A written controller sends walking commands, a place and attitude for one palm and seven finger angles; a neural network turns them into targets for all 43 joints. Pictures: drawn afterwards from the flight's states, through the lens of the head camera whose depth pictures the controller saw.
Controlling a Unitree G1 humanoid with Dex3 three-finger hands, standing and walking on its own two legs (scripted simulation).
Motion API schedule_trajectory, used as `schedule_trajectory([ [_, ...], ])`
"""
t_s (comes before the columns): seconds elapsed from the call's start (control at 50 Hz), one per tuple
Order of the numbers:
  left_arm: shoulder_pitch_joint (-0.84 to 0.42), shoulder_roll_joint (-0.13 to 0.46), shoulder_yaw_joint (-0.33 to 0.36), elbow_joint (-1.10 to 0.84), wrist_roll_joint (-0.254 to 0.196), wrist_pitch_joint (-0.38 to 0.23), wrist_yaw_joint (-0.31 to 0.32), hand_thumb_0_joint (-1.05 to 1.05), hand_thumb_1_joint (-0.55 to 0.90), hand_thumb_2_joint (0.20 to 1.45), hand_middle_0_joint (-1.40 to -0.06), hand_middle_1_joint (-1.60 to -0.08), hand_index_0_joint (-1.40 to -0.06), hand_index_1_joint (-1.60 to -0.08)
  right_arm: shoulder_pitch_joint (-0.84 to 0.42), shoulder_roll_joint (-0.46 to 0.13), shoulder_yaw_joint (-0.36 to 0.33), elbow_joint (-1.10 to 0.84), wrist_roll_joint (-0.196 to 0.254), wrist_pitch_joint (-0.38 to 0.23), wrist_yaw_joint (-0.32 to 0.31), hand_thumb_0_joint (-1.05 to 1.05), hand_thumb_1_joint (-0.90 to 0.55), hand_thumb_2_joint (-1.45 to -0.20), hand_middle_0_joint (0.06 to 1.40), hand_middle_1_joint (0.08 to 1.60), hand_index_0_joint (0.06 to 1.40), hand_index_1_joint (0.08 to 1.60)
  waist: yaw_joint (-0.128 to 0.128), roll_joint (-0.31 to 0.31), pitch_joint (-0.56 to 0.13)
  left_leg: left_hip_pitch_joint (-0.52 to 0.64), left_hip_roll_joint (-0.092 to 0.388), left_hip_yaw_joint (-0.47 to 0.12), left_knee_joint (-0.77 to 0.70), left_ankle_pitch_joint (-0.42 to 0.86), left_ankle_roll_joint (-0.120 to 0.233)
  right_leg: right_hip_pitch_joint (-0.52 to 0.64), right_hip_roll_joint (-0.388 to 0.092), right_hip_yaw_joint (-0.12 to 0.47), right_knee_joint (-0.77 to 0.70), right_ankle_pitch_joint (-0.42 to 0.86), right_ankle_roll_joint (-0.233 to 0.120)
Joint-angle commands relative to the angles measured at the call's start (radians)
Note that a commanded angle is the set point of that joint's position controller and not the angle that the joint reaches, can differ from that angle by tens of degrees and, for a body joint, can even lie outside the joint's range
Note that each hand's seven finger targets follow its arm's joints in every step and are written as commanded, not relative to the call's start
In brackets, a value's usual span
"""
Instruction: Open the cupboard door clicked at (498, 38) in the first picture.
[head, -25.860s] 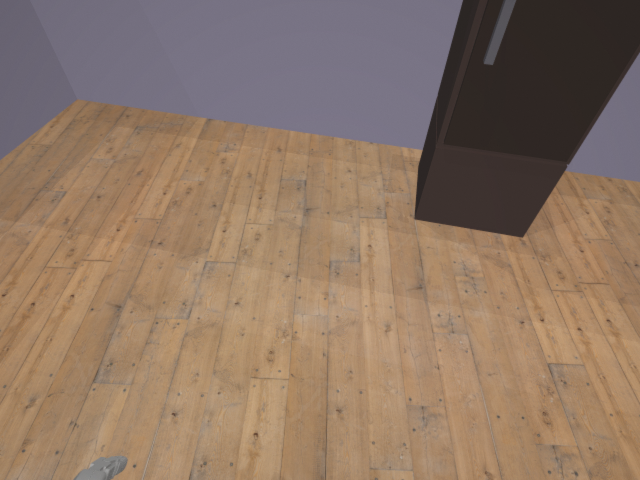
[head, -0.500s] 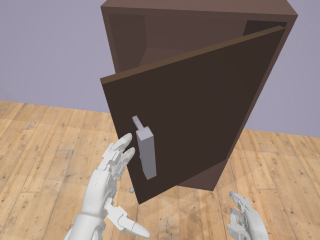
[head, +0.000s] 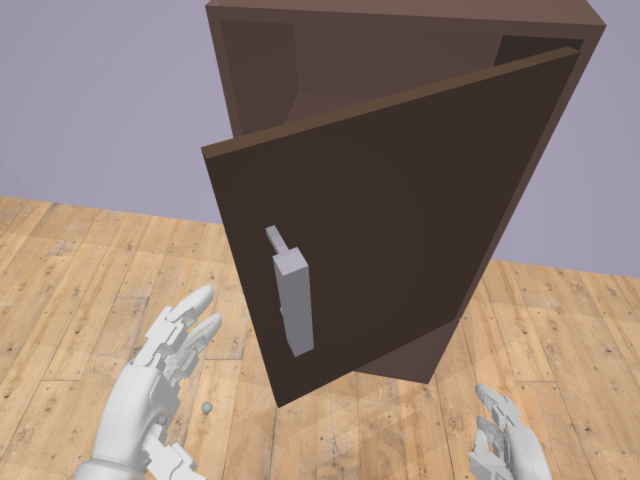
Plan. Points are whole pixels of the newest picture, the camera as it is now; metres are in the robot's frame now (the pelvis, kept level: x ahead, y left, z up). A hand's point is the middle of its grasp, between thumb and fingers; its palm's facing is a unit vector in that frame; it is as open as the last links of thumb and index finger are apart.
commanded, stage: draw the hand back to the body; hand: left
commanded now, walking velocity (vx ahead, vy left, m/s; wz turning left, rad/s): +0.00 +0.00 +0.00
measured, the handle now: (288, 293) +0.30 +0.06 +0.11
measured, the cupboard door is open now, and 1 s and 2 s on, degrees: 37 37 37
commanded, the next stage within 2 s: step back with the hand held close in 1.64 s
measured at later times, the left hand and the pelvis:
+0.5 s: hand (150, 394) +0.18 +0.16 +0.14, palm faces -0.09 -0.99 -0.10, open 16.3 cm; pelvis +0.00 +0.01 +0.01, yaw +0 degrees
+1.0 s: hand (49, 353) +0.19 +0.24 +0.18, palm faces +0.33 -0.87 -0.37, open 12.3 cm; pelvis +0.01 +0.02 +0.04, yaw -1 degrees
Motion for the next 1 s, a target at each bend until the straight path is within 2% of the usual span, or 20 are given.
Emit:
schedule_trajectory([
  [0.0,-0.058,0.031,0.006,-0.226,-0.014,-0.07,-0.008,0.0,-0.5,0.3,-0.15,-0.3,-0.15,-0.3,-0.087,-0.095,-0.039,-0.182,0.009,-0.08,-0.011,0.0,-0.9,-0.9,0.2,0.3,0.2,0.3,-0.015,-0.052,-0.078,-0.039,-0.015,-0.031,-0.131,0.212,0.007,0.123,-0.007,0.08,-0.149,0.145,0.024],
  [0.04,-0.075,0.049,0.02,-0.221,-0.007,-0.06,0.0,0.0,-0.5,0.3,-0.15,-0.3,-0.15,-0.3,-0.09,-0.098,-0.04,-0.178,0.007,-0.082,-0.013,0.0,-0.9,-0.9,0.2,0.3,0.2,0.3,-0.013,-0.053,-0.087,-0.039,-0.016,-0.033,-0.129,0.204,0.009,0.122,-0.009,0.082,-0.15,0.13,0.023],
  [0.06,-0.081,0.084,0.063,-0.221,-0.005,-0.057,0.009,0.0,-0.5,0.3,-0.15,-0.3,-0.15,-0.3,-0.087,-0.096,-0.043,-0.173,0.009,-0.08,-0.016,0.0,-0.9,-0.9,0.2,0.3,0.2,0.3,-0.005,-0.066,-0.096,-0.041,-0.014,-0.031,-0.132,0.203,0.008,0.136,-0.01,0.086,-0.153,0.124,0.023],
  [0.12,-0.084,0.099,0.088,-0.244,-0.004,-0.037,0.022,0.0,-0.5,0.3,-0.15,-0.3,-0.15,-0.3,-0.101,-0.091,-0.037,-0.175,0.012,-0.078,-0.017,0.0,-0.9,-0.9,0.2,0.3,0.2,0.3,0.013,-0.027,-0.104,-0.018,-0.013,-0.034,-0.158,0.218,0.006,0.159,-0.007,0.074,-0.151,0.144,0.017],
  [0.16,-0.073,0.093,0.1,-0.241,-0.015,-0.022,0.021,0.0,-0.5,0.3,-0.15,-0.3,-0.15,-0.3,-0.102,-0.087,-0.034,-0.172,0.016,-0.078,-0.019,0.0,-0.9,-0.9,0.2,0.3,0.2,0.3,0.012,-0.045,-0.098,-0.01,-0.011,-0.035,-0.17,0.234,0.006,0.173,-0.005,0.066,-0.158,0.17,0.019],
  [0.2,-0.071,0.088,0.097,-0.263,-0.027,-0.01,0.009,0.0,-0.5,0.3,-0.15,-0.3,-0.15,-0.3,-0.109,-0.087,-0.031,-0.171,0.019,-0.083,-0.018,0.0,-0.9,-0.9,0.2,0.3,0.2,0.3,0.012,-0.023,-0.091,0.006,-0.01,-0.033,-0.182,0.241,0.005,0.179,-0.003,0.06,-0.166,0.183,0.021],
  [0.28,-0.071,0.107,0.136,-0.234,-0.048,0.029,-0.017,0.0,-0.5,0.3,-0.15,-0.3,-0.15,-0.3,-0.118,-0.094,-0.028,-0.155,0.021,-0.09,-0.024,0.0,-0.9,-0.9,0.2,0.3,0.2,0.3,0.008,-0.063,-0.048,0.012,-0.005,-0.037,-0.201,0.228,0.007,0.184,-0.002,0.056,-0.197,0.168,0.025],
  [0.44,-0.123,0.15,0.203,-0.274,-0.088,0.055,-0.059,0.0,-0.5,0.3,-0.15,-0.3,-0.15,-0.3,-0.144,-0.101,-0.019,-0.128,0.028,-0.127,-0.027,0.0,-0.9,-0.9,0.2,0.3,0.2,0.3,0.018,-0.009,-0.059,0.088,-0.006,-0.048,-0.248,0.262,0.004,0.23,-0.001,0.044,-0.233,0.198,0.023],
  [0.54,-0.138,0.178,0.247,-0.254,-0.104,0.08,-0.085,0.0,-0.325,0.375,-0.156,-0.3,-0.156,-0.3,-0.157,-0.106,-0.016,-0.103,0.033,-0.147,-0.029,0.0,-0.9,-0.9,0.2,0.3,0.2,0.3,0.023,0.003,-0.031,0.118,-0.004,-0.051,-0.279,0.277,0.002,0.249,0.002,0.038,-0.261,0.217,0.023],
  [0.56,-0.17,0.294,0.28,-0.358,0.047,0.062,0.084,0.0,-0.29,0.39,-0.158,-0.3,-0.158,-0.3,-0.156,-0.085,-0.023,-0.113,0.013,-0.132,-0.055,0.0,-0.9,-0.9,0.2,0.3,0.2,0.3,0.066,-0.014,-0.007,0.086,0.014,-0.046,-0.334,0.248,0.002,0.311,-0.004,0.084,-0.298,0.186,0.014],
  [0.58,-0.08,0.197,0.239,-0.294,0.059,0.083,0.152,0.0,-0.255,0.405,-0.159,-0.3,-0.159,-0.3,-0.145,-0.071,-0.019,-0.103,0.003,-0.124,-0.062,0.0,-0.9,-0.9,0.2,0.3,0.2,0.3,0.045,-0.03,0.048,0.087,0.011,-0.04,-0.351,0.219,-0.004,0.302,-0.008,0.082,-0.326,0.155,0.012],
  [0.6,-0.054,0.155,0.202,-0.273,0.078,0.092,0.189,0.0,-0.22,0.42,-0.16,-0.3,-0.16,-0.3,-0.145,-0.07,-0.013,-0.09,0.001,-0.111,-0.06,0.0,-0.9,-0.9,0.2,0.3,0.2,0.3,0.042,-0.026,0.064,0.101,0.015,-0.042,-0.366,0.225,-0.004,0.316,-0.011,0.073,-0.335,0.155,0.013],
  [0.62,-0.061,0.179,0.22,-0.272,0.091,0.093,0.217,0.0,-0.185,0.435,-0.161,-0.3,-0.161,-0.3,-0.157,-0.076,-0.017,-0.079,0.0,-0.104,-0.06,0.0,-0.9,-0.9,0.2,0.3,0.2,0.3,0.046,-0.029,0.063,0.115,0.016,-0.042,-0.377,0.245,-0.003,0.339,-0.012,0.075,-0.349,0.174,0.011],
  [0.68,-0.098,0.19,0.22,-0.309,0.119,0.079,0.258,0.0,-0.08,0.48,-0.165,-0.3,-0.165,-0.3,-0.17,-0.08,-0.013,-0.068,-0.008,-0.091,-0.059,0.0,-0.9,-0.9,0.2,0.3,0.2,0.3,0.041,0.037,0.047,0.177,0.016,-0.041,-0.417,0.273,-0.003,0.371,-0.013,0.073,-0.369,0.19,0.011],
  [0.72,-0.109,0.226,0.254,-0.294,0.131,0.073,0.281,0.0,-0.01,0.51,-0.168,-0.3,-0.168,-0.3,-0.18,-0.084,-0.016,-0.047,-0.012,-0.091,-0.062,0.0,-0.9,-0.9,0.2,0.3,0.2,0.3,0.046,0.022,0.05,0.203,0.021,-0.046,-0.444,0.289,-0.003,0.396,-0.012,0.071,-0.39,0.203,0.01],
  [0.76,-0.109,0.21,0.252,-0.289,0.134,0.068,0.289,0.0,0.06,0.54,-0.17,-0.3,-0.17,-0.3,-0.187,-0.08,-0.015,-0.038,-0.016,-0.089,-0.06,0.0,-0.9,-0.9,0.2,0.3,0.2,0.3,0.045,0.002,0.046,0.226,0.022,-0.046,-0.467,0.32,-0.003,0.42,-0.013,0.069,-0.398,0.227,0.012],
  [0.82,-0.126,0.243,0.297,-0.27,0.139,0.062,0.301,0.0,0.165,0.585,-0.174,-0.3,-0.174,-0.3,-0.198,-0.085,-0.018,-0.013,-0.018,-0.086,-0.06,0.0,-0.9,-0.9,0.2,0.3,0.2,0.3,0.051,0.021,0.044,0.257,0.022,-0.041,-0.491,0.352,-0.006,0.454,-0.014,0.071,-0.422,0.253,0.01],
  [0.88,-0.137,0.231,0.303,-0.267,0.137,0.059,0.302,0.0,0.27,0.63,-0.178,-0.3,-0.178,-0.3,-0.204,-0.083,-0.02,-0.001,-0.02,-0.08,-0.054,0.0,-0.9,-0.9,0.2,0.3,0.2,0.3,0.05,0.02,0.044,0.287,0.024,-0.039,-0.51,0.403,-0.01,0.471,-0.013,0.071,-0.434,0.289,0.013],
  [0.92,-0.136,0.257,0.342,-0.245,0.138,0.056,0.305,0.0,0.34,0.66,-0.18,-0.3,-0.18,-0.3,-0.209,-0.089,-0.025,0.01,-0.02,-0.075,-0.052,0.0,-0.9,-0.9,0.2,0.3,0.2,0.3,0.057,-0.025,0.044,0.292,0.03,-0.045,-0.521,0.434,-0.013,0.492,-0.008,0.067,-0.44,0.307,0.012],
  [0.98,-0.138,0.26,0.367,-0.237,0.133,0.054,0.305,0.0,0.445,0.705,-0.184,-0.3,-0.184,-0.3,-0.213,-0.085,-0.028,0.019,-0.022,-0.065,-0.047,0.0,-0.9,-0.9,0.2,0.3,0.2,0.3,0.058,-0.008,0.033,0.309,0.026,-0.035,-0.528,0.471,-0.014,0.513,-0.01,0.073,-0.45,0.343,0.014],
])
